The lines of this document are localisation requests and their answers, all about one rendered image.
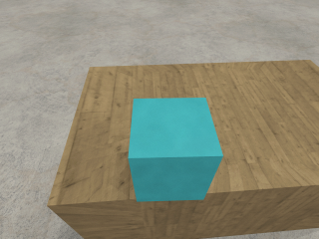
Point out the pedestal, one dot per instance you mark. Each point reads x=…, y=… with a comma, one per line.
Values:
x=266, y=117

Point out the carton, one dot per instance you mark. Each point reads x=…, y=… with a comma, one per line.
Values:
x=174, y=151

